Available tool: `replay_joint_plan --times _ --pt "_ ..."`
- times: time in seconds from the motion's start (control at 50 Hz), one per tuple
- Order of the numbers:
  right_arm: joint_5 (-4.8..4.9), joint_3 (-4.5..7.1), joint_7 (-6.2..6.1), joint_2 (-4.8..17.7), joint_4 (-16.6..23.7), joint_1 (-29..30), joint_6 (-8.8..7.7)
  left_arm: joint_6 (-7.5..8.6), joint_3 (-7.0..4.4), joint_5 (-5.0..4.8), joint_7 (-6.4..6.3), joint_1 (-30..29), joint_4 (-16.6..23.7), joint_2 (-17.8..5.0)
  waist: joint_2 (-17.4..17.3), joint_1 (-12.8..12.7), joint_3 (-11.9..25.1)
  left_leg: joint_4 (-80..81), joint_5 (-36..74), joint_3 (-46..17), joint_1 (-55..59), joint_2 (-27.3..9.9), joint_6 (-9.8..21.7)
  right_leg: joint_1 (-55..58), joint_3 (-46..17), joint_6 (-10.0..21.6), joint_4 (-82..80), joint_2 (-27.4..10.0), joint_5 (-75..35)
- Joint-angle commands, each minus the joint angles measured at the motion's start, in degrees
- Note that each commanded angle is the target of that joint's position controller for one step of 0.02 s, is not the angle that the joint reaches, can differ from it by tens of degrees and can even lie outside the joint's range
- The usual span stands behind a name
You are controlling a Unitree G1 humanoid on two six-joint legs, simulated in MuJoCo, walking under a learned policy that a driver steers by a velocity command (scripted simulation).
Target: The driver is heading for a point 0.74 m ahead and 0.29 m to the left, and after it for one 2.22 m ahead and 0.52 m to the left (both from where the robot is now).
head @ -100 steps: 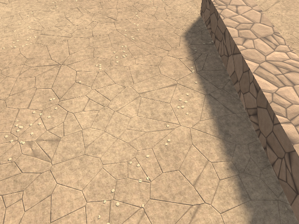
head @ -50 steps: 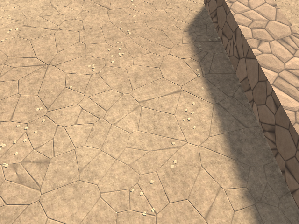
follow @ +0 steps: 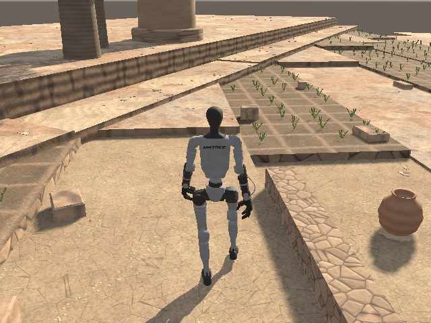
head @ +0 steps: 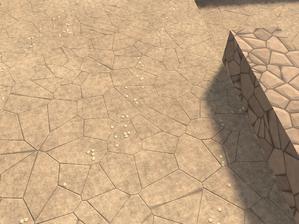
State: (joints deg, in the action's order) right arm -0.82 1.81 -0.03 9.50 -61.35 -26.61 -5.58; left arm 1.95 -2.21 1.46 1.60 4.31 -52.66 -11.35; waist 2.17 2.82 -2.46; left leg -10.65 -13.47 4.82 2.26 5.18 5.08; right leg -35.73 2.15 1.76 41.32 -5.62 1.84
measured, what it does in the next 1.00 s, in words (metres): walks ahead, turning left: right foot, then left foot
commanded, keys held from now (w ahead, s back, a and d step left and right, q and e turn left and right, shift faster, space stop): w+q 1.00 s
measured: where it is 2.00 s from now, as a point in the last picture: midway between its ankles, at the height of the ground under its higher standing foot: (107, 179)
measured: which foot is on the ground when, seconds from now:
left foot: down 0.00-0.16, up 0.18-0.68, down 0.70-1.00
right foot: up 0.00-0.12, down 0.14-0.72, up 0.74-1.00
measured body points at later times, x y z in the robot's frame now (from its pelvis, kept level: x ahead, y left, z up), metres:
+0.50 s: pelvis +0.26 -0.03 +0.00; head +0.29 -0.03 +0.45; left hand +0.18 +0.20 -0.14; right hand +0.44 -0.25 -0.13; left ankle +0.36 +0.13 -0.68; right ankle +0.22 -0.11 -0.74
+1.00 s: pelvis +0.50 +0.09 +0.00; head +0.52 +0.12 +0.45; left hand +0.52 +0.39 -0.12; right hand +0.64 -0.15 -0.12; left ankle +0.45 +0.11 -0.74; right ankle +0.68 -0.03 -0.67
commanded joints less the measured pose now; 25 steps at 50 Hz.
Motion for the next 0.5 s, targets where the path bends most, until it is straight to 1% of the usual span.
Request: replay_joint_plan --times 0.02,0.06,0.08,0.1,0.12,0.14,0.16,0.18,0.2,0.22,0.24,0.26,0.28,0.3,0.34,0.38,0.42,0.46,0.5 --pt "-0.25 1.11 -0.56 7.34 0.8 -4.68 -0.38 0.89 -0.06 -0.16 -0.1 -7.4 5.1 -2.42 -6.11 0.78 -3.89 1.76 27.2 -8.2 -0.02 -16.26 6.19 -0.63 2.28 0.73 -4.81 2.14 -0.78" --pt "-0.62 1.29 -0.96 8.07 0.47 -4.87 -0.07 1.39 -0.31 -0.16 -0.18 -8.37 6.21 -3.24 -6.08 0.25 -4.11 -1.0 31.68 -9.82 3.54 -17.81 6.59 -0.64 1.58 1.67 -7.01 2.75 2.53" --pt "-0.79 1.46 -1.13 8.62 0.65 -3.93 0.06 1.79 -0.48 -0.26 -0.26 -7.33 6.26 -3.65 -6.16 -0.7 -3.64 -3.08 35.4 -10.1 4.28 -18.09 6.32 1.48 1.5 2.28 -8.43 3.46 4.67" --pt "-0.87 1.64 -1.22 9.25 1.02 -2.35 0.13 2.22 -0.79 -0.34 -0.51 -4.22 5.56 -4.23 -6.37 -2.48 -2.29 -6.49 41.48 -9.84 3.75 -17.77 5.54 6.59 1.72 2.97 -10.26 4.82 6.9" --pt "-0.79 1.83 -1.13 9.86 1.28 -1.21 0.19 2.7 -1.34 -0.32 -0.93 1.62 3.78 -5.17 -6.38 -4.88 0.66 -12.69 46.73 -9.49 2.69 -16.71 4.76 14.42 2.38 3.77 -12.43 6.64 7.86" --pt "-0.29 1.75 -0.86 9.63 1.69 0.06 0.24 3.43 -2.17 0.22 -1.54 11.2 0.79 -6.76 -4.43 -9.01 5.94 -23.28 43.68 -7.64 -2.14 -14.05 3.59 27.71 1.91 5.09 -15.94 6.23 4.43" --pt "0.55 1.11 -0.56 7.41 3.78 0.41 0.05 3.97 -3.53 1.88 -2.37 21.13 -0.61 -11.69 0.6 -12.02 13.83 -39.38 25.11 -5.78 -13.92 -10.58 2.48 43.28 -10.86 7.73 -16.52 -6.29 8.88" --pt "2.89 0.19 -0.61 1.34 4.31 -7.58 0.5 3.48 -4.69 2.42 -2.0 22.2 -0.34 -16.62 12.8 -8.12 20.52 -58.24 -16.45 -2.22 -32.88 -1.0 0.44 55.87 -35.59 14.35 -22.3 -21.83 11.31" --pt "1.06 1.93 -0.98 7.96 3.67 -4.14 1.22 2.54 -4.07 0.62 -1.67 17.72 0.81 -12.47 3.35 -7.48 16.68 -62.95 -14.4 -7.95 -36.33 -4.29 1.24 49.57 -36.55 13.31 -24.92 -19.35 16.73" --pt "0.63 2.3 -0.67 7.76 4.96 0.81 1.3 2.62 -2.81 0.18 -1.59 11.85 1.73 -8.23 0.65 -5.6 8.01 -62.04 -9.0 -8.37 -37.48 -6.64 1.3 40.97 -27.32 11.36 -26.65 -17.12 16.89" --pt "0.44 2.13 -0.38 6.11 5.54 3.14 1.36 3.05 -2.19 0.19 -1.47 9.19 1.88 -5.71 -0.57 -4.56 3.54 -59.78 -5.52 -8.15 -36.32 -8.58 1.07 34.35 -20.39 9.66 -29.04 -14.56 12.29" --pt "-0.22 2.38 -0.02 5.59 5.64 3.96 1.94 3.43 -1.85 0.14 -1.76 8.79 1.53 -4.52 0.55 -3.54 1.76 -58.05 -3.99 -7.96 -34.77 -9.66 0.78 30.65 -15.31 8.0 -30.25 -12.37 9.41" --pt "-0.83 2.45 0.5 4.92 5.74 3.29 2.79 3.74 -1.53 -0.12 -2.12 9.19 0.79 -3.46 1.7 -2.19 0.98 -56.94 -3.18 -7.6 -33.11 -10.29 0.27 27.99 -11.06 6.76 -31.14 -10.65 6.45" --pt "-0.95 2.51 0.89 4.09 5.95 3.14 3.52 4.23 -1.43 -0.28 -2.26 10.63 0.14 -3.19 2.08 -1.67 1.21 -56.65 -2.41 -7.22 -32.5 -10.29 0.0 27.32 -8.72 6.48 -31.5 -10.37 3.65" --pt "-1.03 2.57 1.45 3.35 7.26 5.46 4.49 5.1 -1.66 -0.77 -2.37 12.97 -0.74 -4.07 1.77 -1.1 0.62 -55.88 0.15 -6.45 -35.15 -10.76 -0.48 27.66 -4.62 6.43 -32.36 -10.05 -0.96" --pt "-1.13 2.53 1.91 3.4 8.96 9.5 5.02 5.39 -1.83 -0.65 -2.46 14.6 -1.15 -4.77 1.58 -1.31 -0.4 -54.1 4.11 -5.78 -39.02 -11.45 -0.98 28.42 -1.14 6.28 -33.13 -9.69 -2.83" --pt "-1.03 2.35 2.38 3.6 10.8 13.88 5.15 5.4 -1.72 -0.45 -2.5 16.19 -1.65 -4.6 1.67 -1.83 -1.6 -49.76 8.19 -4.9 -41.53 -11.62 -1.44 29.11 2.12 6.09 -33.51 -8.83 -4.87" --pt "-0.92 1.94 2.83 3.42 12.59 18.35 4.97 5.37 -1.59 -0.41 -2.54 17.04 -1.95 -4.65 1.54 -2.46 -2.73 -42.36 11.73 -3.38 -41.11 -11.09 -1.72 29.49 5.3 5.72 -33.38 -7.86 -7.52" --pt "-0.94 1.42 3.22 3.05 14.21 22.51 4.86 5.31 -1.7 -0.44 -2.74 18.34 -2.24 -5.56 1.71 -3.45 -3.27 -35.34 13.87 -0.97 -39.2 -10.31 -1.42 30.79 7.72 5.41 -33.09 -8.03 -10.46"
Velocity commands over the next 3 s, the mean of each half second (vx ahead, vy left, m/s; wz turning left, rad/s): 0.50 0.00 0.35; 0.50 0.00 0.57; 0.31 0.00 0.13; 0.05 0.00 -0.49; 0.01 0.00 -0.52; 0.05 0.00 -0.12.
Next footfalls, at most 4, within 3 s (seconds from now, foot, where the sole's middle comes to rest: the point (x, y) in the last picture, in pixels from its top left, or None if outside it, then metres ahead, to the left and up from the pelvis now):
0.14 right None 0.26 -0.11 -0.78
0.70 left None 0.48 0.12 -0.78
1.24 right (112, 152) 0.85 0.16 -0.78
1.78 left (82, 176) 0.72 0.30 -0.78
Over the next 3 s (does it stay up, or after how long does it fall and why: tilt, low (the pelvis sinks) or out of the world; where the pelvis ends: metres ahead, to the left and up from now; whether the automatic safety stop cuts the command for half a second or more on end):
stays up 0.71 0.18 0.00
